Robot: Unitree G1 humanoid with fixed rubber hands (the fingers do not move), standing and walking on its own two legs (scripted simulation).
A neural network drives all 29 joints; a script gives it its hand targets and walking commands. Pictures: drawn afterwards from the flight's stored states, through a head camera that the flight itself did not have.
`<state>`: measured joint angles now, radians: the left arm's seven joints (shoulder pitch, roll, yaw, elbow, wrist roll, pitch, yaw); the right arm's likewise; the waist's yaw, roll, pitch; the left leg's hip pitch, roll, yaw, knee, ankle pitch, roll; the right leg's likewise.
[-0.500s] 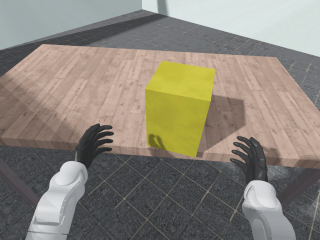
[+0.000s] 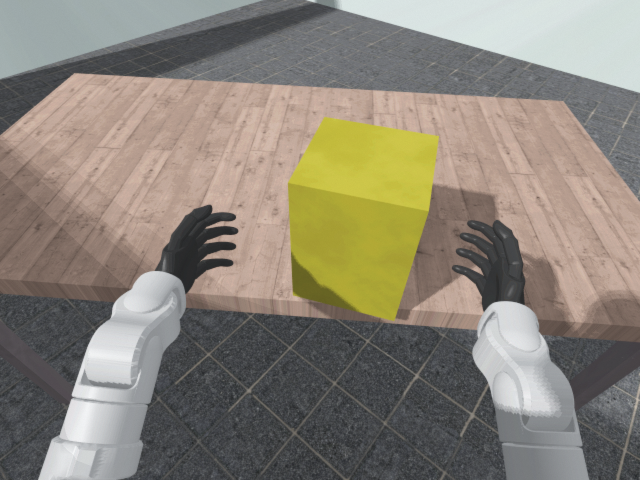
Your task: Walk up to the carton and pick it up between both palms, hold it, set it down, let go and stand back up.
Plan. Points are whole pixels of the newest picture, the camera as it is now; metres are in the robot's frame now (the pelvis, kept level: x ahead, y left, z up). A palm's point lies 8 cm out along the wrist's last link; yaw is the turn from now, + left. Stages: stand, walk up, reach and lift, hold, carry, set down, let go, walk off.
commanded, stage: reach and lift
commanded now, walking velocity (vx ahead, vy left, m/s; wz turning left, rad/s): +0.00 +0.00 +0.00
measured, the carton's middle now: (360, 221) +0.47 -0.04 +0.06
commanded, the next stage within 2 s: none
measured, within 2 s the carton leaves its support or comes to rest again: neither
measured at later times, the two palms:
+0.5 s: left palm (201, 192) +0.38 +0.16 +0.18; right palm (498, 229) +0.35 -0.19 +0.16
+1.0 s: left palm (228, 136) +0.46 +0.14 +0.21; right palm (502, 181) +0.41 -0.20 +0.19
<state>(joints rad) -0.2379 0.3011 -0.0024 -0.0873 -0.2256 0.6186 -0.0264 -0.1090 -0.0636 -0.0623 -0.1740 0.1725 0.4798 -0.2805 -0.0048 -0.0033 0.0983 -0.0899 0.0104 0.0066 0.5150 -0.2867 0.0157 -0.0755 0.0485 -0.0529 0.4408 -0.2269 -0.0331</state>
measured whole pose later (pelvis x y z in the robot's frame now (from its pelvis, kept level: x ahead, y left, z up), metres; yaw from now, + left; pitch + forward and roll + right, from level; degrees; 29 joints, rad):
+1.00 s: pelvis +0.00 +0.00 +0.00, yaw +0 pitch +0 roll -1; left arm -1.01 0.34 0.00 0.70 -0.23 0.51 0.01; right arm -0.86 -0.15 -0.14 0.57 0.22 0.42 -0.29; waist -0.09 0.00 0.03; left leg -0.24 0.01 0.01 0.51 -0.27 0.01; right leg -0.23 0.05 -0.05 0.44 -0.21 -0.03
